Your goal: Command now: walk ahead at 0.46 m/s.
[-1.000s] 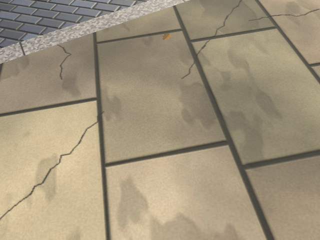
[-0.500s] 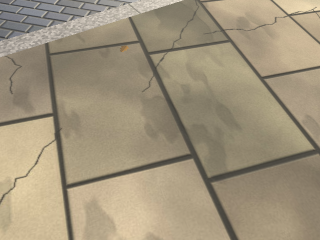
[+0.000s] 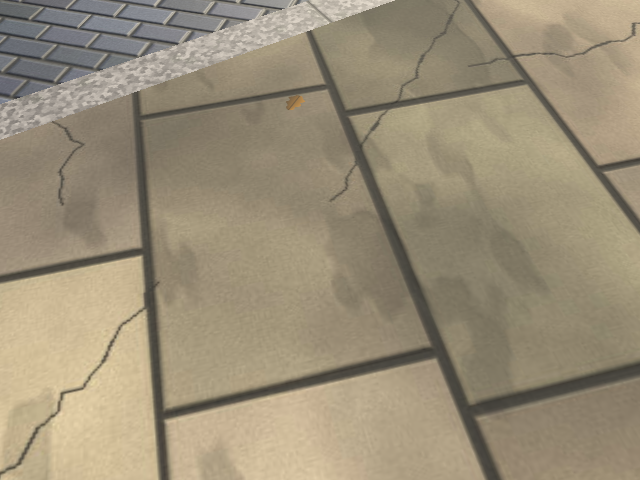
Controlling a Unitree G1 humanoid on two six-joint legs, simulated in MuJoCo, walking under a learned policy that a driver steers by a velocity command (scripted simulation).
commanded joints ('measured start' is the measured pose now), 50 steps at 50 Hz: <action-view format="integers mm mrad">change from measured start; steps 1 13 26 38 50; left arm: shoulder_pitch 6 -82 -359 -284 -199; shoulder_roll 167 84 47 47 24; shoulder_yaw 32 22 -4 -9 3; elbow -20 -50 -93 5 95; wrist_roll -1 21 12 8 -8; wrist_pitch -12 26 30 32 79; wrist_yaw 9 -22 1 40 25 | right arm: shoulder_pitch -127 206 357 367 238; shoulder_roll -53 -66 -66 34 11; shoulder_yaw -6 -23 2 12 30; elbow -105 84 222 299 337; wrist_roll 3 14 18 4 19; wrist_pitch -17 -72 -63 35 -2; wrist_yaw -5 -40 -63 -78 -91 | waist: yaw -20 -38 -83 -121 -30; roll -132 30 58 -125 67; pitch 99 -19 -4 -70 58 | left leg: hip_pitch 59 445 583 404 233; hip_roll -38 164 107 -60 56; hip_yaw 42 -286 -46 -74 -206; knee -98 -552 -391 123 -470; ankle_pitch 16 -7 698 -377 -316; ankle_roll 37 190 127 -27 10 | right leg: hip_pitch -94 -616 -554 -410 -267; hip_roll -266 -139 -64 -264 -119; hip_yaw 88 47 -60 136 69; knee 4 1021 479 123 194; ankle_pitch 608 29 270 526 101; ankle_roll -120 -25 2 -161 1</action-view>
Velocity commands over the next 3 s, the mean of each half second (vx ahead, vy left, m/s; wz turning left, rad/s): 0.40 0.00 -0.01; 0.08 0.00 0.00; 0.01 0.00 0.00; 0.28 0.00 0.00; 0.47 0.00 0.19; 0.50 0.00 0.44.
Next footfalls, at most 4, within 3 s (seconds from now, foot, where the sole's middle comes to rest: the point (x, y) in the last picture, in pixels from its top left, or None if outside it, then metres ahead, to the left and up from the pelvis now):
0.10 left None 0.24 0.11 -0.77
0.60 right None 0.47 -0.05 -0.77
0.92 left None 0.40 0.16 -0.77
1.84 right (393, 447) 0.54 -0.06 -0.77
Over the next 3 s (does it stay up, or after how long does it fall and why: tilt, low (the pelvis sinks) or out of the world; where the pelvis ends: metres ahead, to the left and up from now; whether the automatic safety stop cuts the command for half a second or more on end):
stays up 1.12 0.05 0.00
